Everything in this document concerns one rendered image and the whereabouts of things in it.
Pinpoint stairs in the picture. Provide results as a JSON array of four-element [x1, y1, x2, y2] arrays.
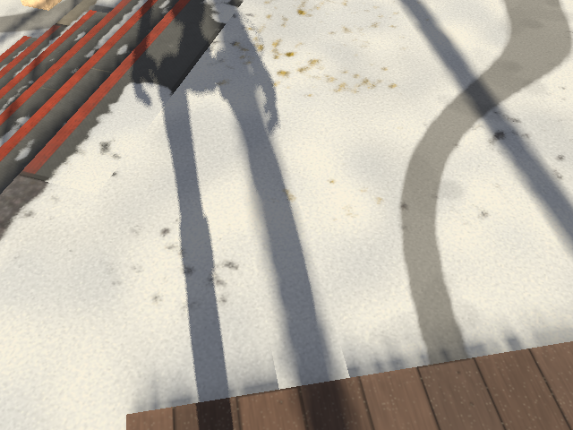
[[0, 0, 179, 194]]

